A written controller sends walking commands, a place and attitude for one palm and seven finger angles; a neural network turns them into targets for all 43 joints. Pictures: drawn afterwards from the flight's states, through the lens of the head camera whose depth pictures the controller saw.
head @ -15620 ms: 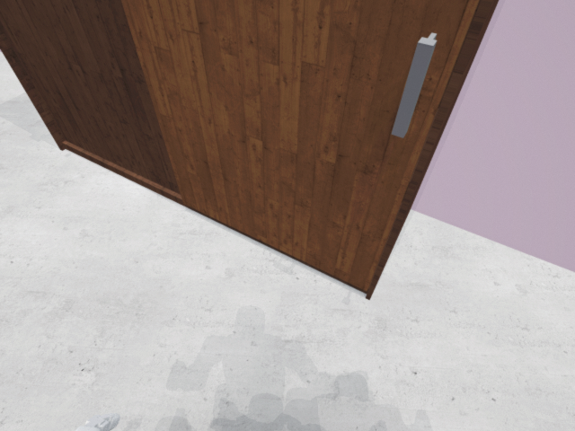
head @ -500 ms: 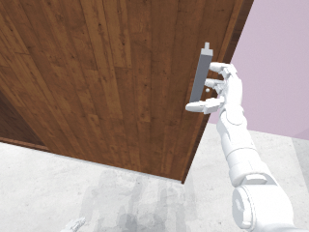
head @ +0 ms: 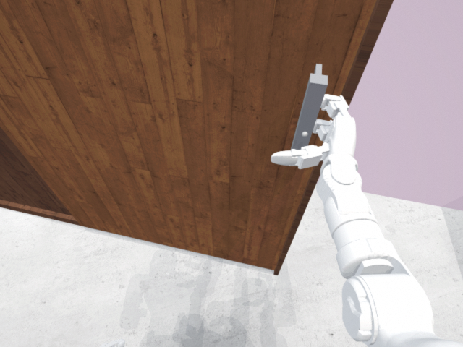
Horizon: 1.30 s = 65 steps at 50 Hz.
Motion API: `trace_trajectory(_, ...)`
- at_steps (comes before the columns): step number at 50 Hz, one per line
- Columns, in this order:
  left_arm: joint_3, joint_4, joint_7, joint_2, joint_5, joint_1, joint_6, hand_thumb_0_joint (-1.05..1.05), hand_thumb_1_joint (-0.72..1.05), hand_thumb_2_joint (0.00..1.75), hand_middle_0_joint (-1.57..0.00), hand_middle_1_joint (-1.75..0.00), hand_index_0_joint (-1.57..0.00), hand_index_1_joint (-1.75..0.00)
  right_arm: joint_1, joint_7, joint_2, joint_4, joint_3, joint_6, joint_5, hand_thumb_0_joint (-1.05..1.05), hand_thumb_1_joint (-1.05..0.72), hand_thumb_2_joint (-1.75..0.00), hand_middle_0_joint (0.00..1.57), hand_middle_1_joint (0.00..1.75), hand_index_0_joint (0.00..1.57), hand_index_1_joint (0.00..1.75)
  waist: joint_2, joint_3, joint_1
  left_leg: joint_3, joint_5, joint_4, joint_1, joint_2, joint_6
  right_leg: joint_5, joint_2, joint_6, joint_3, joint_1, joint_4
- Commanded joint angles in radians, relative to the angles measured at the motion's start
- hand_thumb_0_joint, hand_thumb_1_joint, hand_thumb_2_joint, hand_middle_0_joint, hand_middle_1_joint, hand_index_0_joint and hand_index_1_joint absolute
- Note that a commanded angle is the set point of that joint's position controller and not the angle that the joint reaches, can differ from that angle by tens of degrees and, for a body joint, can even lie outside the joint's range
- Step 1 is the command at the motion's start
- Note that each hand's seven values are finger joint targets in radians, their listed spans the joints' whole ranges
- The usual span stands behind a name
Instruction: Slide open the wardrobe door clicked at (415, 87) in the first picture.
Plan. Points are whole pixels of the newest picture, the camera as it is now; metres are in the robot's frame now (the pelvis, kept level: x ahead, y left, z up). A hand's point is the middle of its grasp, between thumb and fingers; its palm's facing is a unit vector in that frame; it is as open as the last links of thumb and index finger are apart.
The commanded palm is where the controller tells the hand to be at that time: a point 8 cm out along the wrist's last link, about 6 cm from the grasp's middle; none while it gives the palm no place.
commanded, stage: slide the fingers in behind the handle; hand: right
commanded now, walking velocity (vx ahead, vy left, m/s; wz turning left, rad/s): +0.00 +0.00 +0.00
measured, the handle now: (305, 118) +0.51 -0.07 +0.13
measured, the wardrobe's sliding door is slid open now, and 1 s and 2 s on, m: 0.00 0.00 0.00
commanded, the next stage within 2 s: grip the handle and tug to test in 0.74 s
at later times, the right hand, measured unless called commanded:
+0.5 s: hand (296, 134) +0.45 -0.05 +0.14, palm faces +0.08 +1.00 +0.02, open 14.0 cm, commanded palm +0.42 -0.11 +0.14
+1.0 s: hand (298, 132) +0.46 -0.06 +0.14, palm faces +0.09 +1.00 +0.02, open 13.4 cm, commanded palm +0.43 -0.11 +0.14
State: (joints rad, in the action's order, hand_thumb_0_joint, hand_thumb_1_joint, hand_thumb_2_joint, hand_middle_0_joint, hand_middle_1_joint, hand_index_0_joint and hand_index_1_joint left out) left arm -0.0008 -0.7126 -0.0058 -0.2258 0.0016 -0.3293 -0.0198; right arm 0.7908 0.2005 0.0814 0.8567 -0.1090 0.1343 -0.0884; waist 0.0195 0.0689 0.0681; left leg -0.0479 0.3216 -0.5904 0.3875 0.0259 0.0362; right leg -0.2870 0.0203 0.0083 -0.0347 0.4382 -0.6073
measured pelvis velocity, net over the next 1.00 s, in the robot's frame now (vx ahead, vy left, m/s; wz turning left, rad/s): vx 0.00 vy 0.00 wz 0.01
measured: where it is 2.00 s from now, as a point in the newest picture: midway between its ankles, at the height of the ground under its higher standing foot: outside the picture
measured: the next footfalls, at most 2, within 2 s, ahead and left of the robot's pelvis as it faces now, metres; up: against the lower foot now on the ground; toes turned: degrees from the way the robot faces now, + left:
none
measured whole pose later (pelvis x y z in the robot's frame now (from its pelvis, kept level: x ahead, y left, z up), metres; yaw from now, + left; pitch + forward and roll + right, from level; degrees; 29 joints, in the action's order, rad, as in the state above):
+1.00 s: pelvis +0.00 +0.00 +0.00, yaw +0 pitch +7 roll +0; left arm 0.00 -0.71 0.00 -0.22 0.01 -0.34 0.00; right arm 0.79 0.23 0.07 0.86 -0.11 0.16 -0.07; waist 0.02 0.07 0.08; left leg -0.04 0.32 -0.58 0.39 0.03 0.04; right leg -0.29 0.02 0.00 -0.04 0.43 -0.60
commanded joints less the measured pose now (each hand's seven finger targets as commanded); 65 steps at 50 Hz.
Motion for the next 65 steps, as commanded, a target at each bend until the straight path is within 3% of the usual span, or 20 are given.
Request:
trace_trajectory(1,0.040,0.108,-0.010,-0.123,0.004,-0.011,-0.033,0.00,0.90,0.90,-0.20,-0.30,-0.20,-0.30,0.502,0.017,0.130,-0.216,-0.030,0.075,0.014,0.00,0.50,-0.30,0.30,1.20,0.30,1.20,-0.083,0.324,0.004,0.033,-0.372,0.068,-0.101,0.002,-0.017,0.228,-0.028,0.027,0.017,-0.171,0.036)
trace_trajectory(7,0.045,0.114,0.000,-0.117,0.008,-0.017,-0.038,0.00,0.90,0.90,-0.20,-0.30,-0.20,-0.30,0.474,0.025,0.097,-0.257,-0.010,0.095,0.022,0.00,0.50,-0.30,0.30,1.20,0.30,1.20,-0.063,0.366,-0.001,0.031,-0.428,0.054,-0.112,0.004,-0.016,0.281,-0.026,0.026,0.011,-0.203,0.024)
trace_trajectory(9,0.046,0.116,0.000,-0.121,0.007,-0.020,-0.034,0.00,0.90,0.90,-0.20,-0.30,-0.20,-0.30,0.451,0.023,0.089,-0.238,-0.003,0.083,0.022,0.00,0.50,-0.30,0.30,1.20,0.30,1.20,-0.100,0.343,0.003,0.026,-0.430,0.060,-0.117,0.005,-0.019,0.277,-0.025,0.028,0.010,-0.188,0.028)
trace_trajectory(12,0.046,0.123,0.000,-0.116,0.004,-0.006,-0.031,0.00,0.90,0.90,-0.20,-0.30,-0.20,-0.30,0.457,0.026,0.080,-0.290,0.006,0.074,0.018,0.00,0.50,-0.30,0.30,1.20,0.30,1.20,-0.060,0.346,-0.003,0.032,-0.444,0.060,-0.124,0.003,-0.016,0.285,-0.025,0.026,0.006,-0.200,0.033)
trace_trajectory(14,0.046,0.125,-0.001,-0.118,0.003,-0.005,-0.029,0.00,0.90,0.90,-0.20,-0.30,-0.20,-0.30,0.431,0.029,0.079,-0.287,0.009,0.067,0.018,0.00,0.50,-0.30,0.30,1.20,0.30,1.20,-0.099,0.336,-0.005,0.030,-0.437,0.066,-0.134,0.003,-0.019,0.279,-0.025,0.028,0.009,-0.191,0.035)
trace_trajectory(21,0.041,0.125,-0.005,-0.108,0.005,0.012,-0.024,0.00,0.90,0.90,-0.20,-0.30,-0.20,-0.30,0.456,0.037,0.051,-0.308,0.033,0.059,0.021,0.00,0.50,-0.30,0.30,1.20,0.30,1.20,-0.065,0.318,0.001,0.037,-0.425,0.075,-0.117,-0.001,-0.020,0.260,-0.029,0.029,0.006,-0.207,0.037)
trace_trajectory(23,0.038,0.117,-0.011,-0.113,0.006,0.013,-0.019,0.00,0.90,0.90,-0.20,-0.30,-0.20,-0.30,0.461,0.038,0.077,-0.266,0.011,0.052,0.017,0.00,0.50,-0.30,0.30,1.20,0.30,1.20,-0.116,0.296,0.007,0.038,-0.399,0.086,-0.119,-0.002,-0.024,0.226,-0.030,0.030,0.008,-0.183,0.045)
trace_trajectory(26,0.034,0.115,-0.017,-0.111,0.005,0.022,-0.015,0.00,0.90,0.90,-0.20,-0.30,-0.20,-0.30,0.505,0.040,0.100,-0.248,-0.005,0.056,0.019,0.00,0.50,-0.30,0.30,1.20,0.30,1.20,-0.085,0.293,0.008,0.048,-0.376,0.094,-0.118,-0.009,-0.026,0.199,-0.034,0.031,0.005,-0.173,0.049)
trace_trajectory(32,0.037,0.108,-0.011,-0.111,0.006,0.007,-0.023,0.00,0.90,0.90,-0.20,-0.30,-0.20,-0.30,0.538,0.031,0.048,-0.212,0.041,0.082,0.017,0.00,0.50,-0.30,0.30,1.20,0.30,1.20,-0.076,0.315,0.024,0.037,-0.376,0.079,-0.089,-0.003,-0.021,0.217,-0.031,0.028,0.015,-0.195,0.037)
trace_trajectory(34,0.041,0.110,-0.010,-0.116,0.005,-0.001,-0.023,0.00,0.90,0.90,-0.20,-0.30,-0.20,-0.30,0.493,0.033,0.074,-0.192,0.011,0.085,0.015,0.00,0.50,-0.30,0.30,1.20,0.30,1.20,-0.099,0.333,0.006,0.036,-0.391,0.075,-0.110,-0.001,-0.020,0.232,-0.029,0.028,0.016,-0.187,0.037)
trace_trajectory(37,0.036,0.108,-0.007,-0.113,0.007,-0.003,-0.020,0.00,0.90,0.90,-0.20,-0.30,-0.20,-0.30,0.526,0.034,0.055,-0.178,0.029,0.080,0.020,0.00,0.50,-0.30,0.30,1.20,0.30,1.20,-0.084,0.306,0.018,0.035,-0.378,0.075,-0.089,-0.002,-0.021,0.215,-0.033,0.028,0.014,-0.173,0.037)
trace_trajectory(39,0.041,0.105,-0.010,-0.121,0.009,-0.013,-0.017,0.00,0.90,0.90,-0.20,-0.30,-0.20,-0.30,0.527,0.044,0.131,-0.177,-0.039,0.089,0.022,0.00,0.50,-0.30,0.30,1.20,0.30,1.20,-0.107,0.330,0.005,0.039,-0.376,0.077,-0.112,-0.003,-0.022,0.214,-0.032,0.030,0.013,-0.164,0.037)
trace_trajectory(42,0.038,0.110,-0.007,-0.116,0.012,-0.012,-0.020,0.00,0.90,0.90,-0.20,-0.30,-0.20,-0.30,0.529,0.042,0.112,-0.199,-0.025,0.102,0.023,0.00,0.50,-0.30,0.30,1.20,0.30,1.20,-0.084,0.342,0.006,0.039,-0.408,0.067,-0.120,-0.002,-0.020,0.235,-0.032,0.029,0.009,-0.169,0.036)
trace_trajectory(52,0.048,0.118,-0.002,-0.117,0.004,-0.010,-0.025,0.00,0.90,0.90,-0.20,-0.30,-0.20,-0.30,0.471,0.027,0.073,-0.273,0.009,0.086,0.012,0.00,0.03,-0.50,0.35,1.27,0.35,1.27,-0.057,0.350,0.001,0.031,-0.425,0.068,-0.115,0.007,-0.015,0.279,-0.025,0.027,0.009,-0.212,0.034)
trace_trajectory(54,0.051,0.116,-0.002,-0.120,0.004,-0.016,-0.025,0.00,0.90,0.90,-0.20,-0.30,-0.20,-0.30,0.442,0.030,0.075,-0.272,0.010,0.082,0.017,0.00,-0.06,-0.54,0.36,1.28,0.36,1.28,-0.090,0.344,-0.001,0.026,-0.430,0.068,-0.124,0.008,-0.017,0.294,-0.021,0.028,0.011,-0.211,0.038)
trace_trajectory(55,0.049,0.120,0.000,-0.116,0.005,-0.009,-0.027,0.00,0.90,0.90,-0.20,-0.30,-0.20,-0.30,0.461,0.029,0.063,-0.316,0.026,0.085,0.019,0.00,-0.11,-0.56,0.36,1.29,0.36,1.29,-0.042,0.360,0.001,0.029,-0.438,0.064,-0.117,0.006,-0.015,0.304,-0.023,0.027,0.009,-0.230,0.035)
trace_trajectory(59,0.047,0.118,-0.003,-0.119,0.004,-0.003,-0.021,0.00,0.90,0.90,-0.20,-0.30,-0.20,-0.30,0.416,0.033,0.072,-0.291,0.019,0.064,0.021,0.00,-0.29,-0.64,0.38,1.31,0.38,1.31,-0.092,0.317,-0.005,0.026,-0.417,0.075,-0.125,0.006,-0.016,0.281,-0.021,0.027,0.011,-0.204,0.044)
trace_trajectory(61,0.043,0.119,-0.003,-0.113,0.002,0.008,-0.022,0.00,0.90,0.90,-0.20,-0.30,-0.20,-0.30,0.449,0.034,0.038,-0.294,0.048,0.054,0.021,0.00,-0.39,-0.68,0.40,1.33,0.40,1.33,-0.059,0.291,0.003,0.026,-0.386,0.079,-0.096,0.005,-0.015,0.257,-0.022,0.025,0.013,-0.209,0.046)
trace_trajectory(64,0.045,0.115,-0.012,-0.118,0.004,0.008,-0.016,0.00,0.90,0.90,-0.20,-0.30,-0.20,-0.30,0.462,0.043,0.094,-0.282,-0.002,0.053,0.017,0.00,-0.53,-0.74,0.41,1.35,0.41,1.35,-0.113,0.304,0.001,0.033,-0.383,0.087,-0.120,0.002,-0.019,0.244,-0.023,0.029,0.013,-0.197,0.048)
trace_trajectory(65,0.041,0.121,-0.010,-0.111,0.004,0.017,-0.017,0.00,0.90,0.90,-0.20,-0.30,-0.20,-0.30,0.472,0.041,0.066,-0.302,0.023,0.057,0.018,0.00,-0.57,-0.76,0.42,1.35,0.42,1.35,-0.060,0.323,-0.001,0.035,-0.388,0.081,-0.120,-0.001,-0.016,0.249,-0.026,0.026,0.011,-0.210,0.051)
